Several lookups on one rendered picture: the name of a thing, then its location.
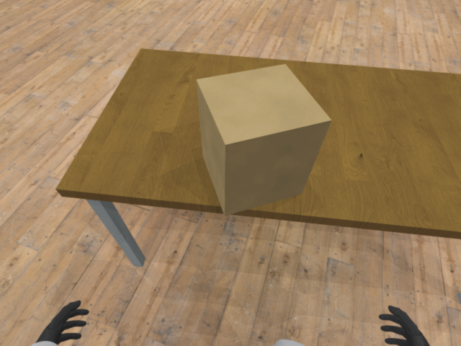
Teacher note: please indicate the table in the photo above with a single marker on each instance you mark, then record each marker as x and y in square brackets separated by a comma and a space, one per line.
[390, 160]

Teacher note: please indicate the left robot hand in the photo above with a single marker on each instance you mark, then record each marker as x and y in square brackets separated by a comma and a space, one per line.
[59, 323]

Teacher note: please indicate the carton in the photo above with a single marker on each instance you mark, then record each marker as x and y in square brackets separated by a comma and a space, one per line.
[261, 132]

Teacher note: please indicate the right robot hand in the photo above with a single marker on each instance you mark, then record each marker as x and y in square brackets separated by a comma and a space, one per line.
[409, 329]

